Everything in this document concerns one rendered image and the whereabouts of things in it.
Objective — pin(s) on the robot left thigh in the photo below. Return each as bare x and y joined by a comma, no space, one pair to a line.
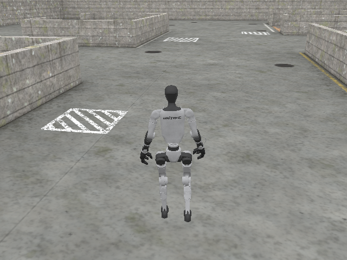
161,165

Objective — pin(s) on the robot left upper arm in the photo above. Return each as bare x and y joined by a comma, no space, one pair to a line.
152,123

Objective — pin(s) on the robot right forearm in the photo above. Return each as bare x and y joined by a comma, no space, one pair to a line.
198,141

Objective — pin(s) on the robot right upper arm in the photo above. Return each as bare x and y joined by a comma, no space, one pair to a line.
192,122

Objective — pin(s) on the right robot hand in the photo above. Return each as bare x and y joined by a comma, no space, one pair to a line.
197,151

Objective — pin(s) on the left robot shin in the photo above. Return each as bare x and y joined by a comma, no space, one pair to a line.
163,194

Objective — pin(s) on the robot left forearm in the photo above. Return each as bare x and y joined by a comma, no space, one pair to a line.
146,144

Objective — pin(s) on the left robot hand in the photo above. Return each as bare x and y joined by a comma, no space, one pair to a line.
143,157

